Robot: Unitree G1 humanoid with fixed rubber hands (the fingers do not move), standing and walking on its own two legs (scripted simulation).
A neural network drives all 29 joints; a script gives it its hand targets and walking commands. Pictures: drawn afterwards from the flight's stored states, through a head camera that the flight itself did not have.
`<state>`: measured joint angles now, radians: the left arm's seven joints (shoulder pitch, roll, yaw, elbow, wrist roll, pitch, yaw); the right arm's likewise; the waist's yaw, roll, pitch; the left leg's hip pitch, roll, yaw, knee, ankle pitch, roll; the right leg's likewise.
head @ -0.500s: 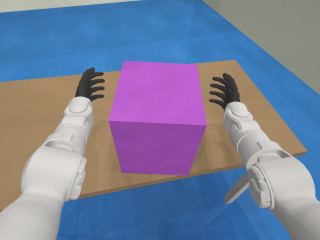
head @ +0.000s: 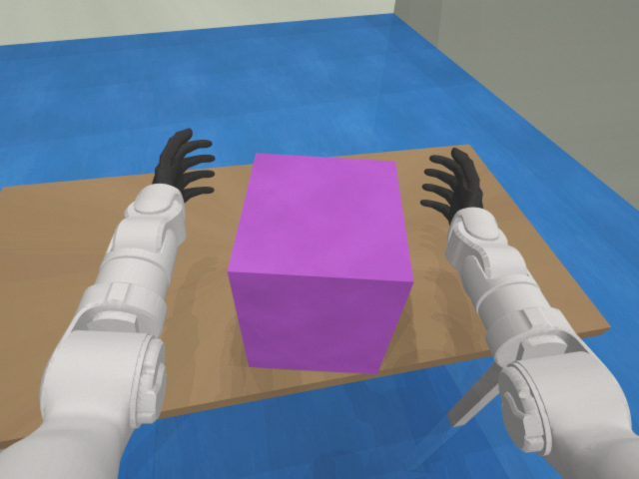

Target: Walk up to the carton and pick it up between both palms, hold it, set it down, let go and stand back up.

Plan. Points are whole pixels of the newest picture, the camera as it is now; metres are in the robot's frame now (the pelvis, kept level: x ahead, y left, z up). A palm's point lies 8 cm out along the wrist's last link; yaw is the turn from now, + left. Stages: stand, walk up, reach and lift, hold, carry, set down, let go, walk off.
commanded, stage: set down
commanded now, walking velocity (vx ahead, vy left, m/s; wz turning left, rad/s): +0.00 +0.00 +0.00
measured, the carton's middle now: (319, 268) +0.41 -0.02 +0.01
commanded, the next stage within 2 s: none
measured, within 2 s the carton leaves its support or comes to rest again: neither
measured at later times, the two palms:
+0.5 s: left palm (155, 262) +0.39 +0.19 +0.08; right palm (465, 273) +0.34 -0.20 +0.08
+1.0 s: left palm (143, 340) +0.31 +0.21 +0.03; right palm (470, 335) +0.27 -0.20 +0.03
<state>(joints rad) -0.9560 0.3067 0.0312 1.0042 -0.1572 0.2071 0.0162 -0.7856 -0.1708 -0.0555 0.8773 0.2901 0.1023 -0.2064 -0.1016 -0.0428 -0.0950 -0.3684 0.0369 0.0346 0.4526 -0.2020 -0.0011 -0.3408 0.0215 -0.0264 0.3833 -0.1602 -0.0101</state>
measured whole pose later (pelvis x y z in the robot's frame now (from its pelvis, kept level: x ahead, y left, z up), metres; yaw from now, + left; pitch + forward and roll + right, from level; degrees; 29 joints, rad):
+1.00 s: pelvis +0.01 +0.00 +0.00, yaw +0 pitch -2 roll -1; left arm -0.18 0.28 -0.02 0.45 -0.21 0.06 -0.04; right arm -0.05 -0.09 -0.03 0.36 0.19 -0.03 -0.16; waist -0.02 -0.03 0.02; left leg -0.16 0.02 0.04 0.40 -0.21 0.00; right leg -0.15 0.01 -0.01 0.36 -0.18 -0.01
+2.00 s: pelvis +0.02 +0.00 +0.00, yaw +0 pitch -4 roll +0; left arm 0.23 0.31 -0.11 0.47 -0.19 -0.18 -0.03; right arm 0.24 -0.07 -0.01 0.52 0.10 -0.27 -0.08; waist 0.01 -0.02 0.03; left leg -0.10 0.02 0.03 0.41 -0.24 0.00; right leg -0.09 0.01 0.00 0.38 -0.22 -0.01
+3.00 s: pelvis +0.02 -0.01 +0.00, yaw -1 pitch -4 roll +0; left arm 0.20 0.23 -0.02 0.54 -0.04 0.10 0.01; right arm 0.18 -0.14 -0.03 0.74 -0.02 -0.20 0.02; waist 0.01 -0.02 0.07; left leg -0.09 0.03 0.04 0.38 -0.23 -0.01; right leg -0.10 0.02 0.01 0.38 -0.22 -0.02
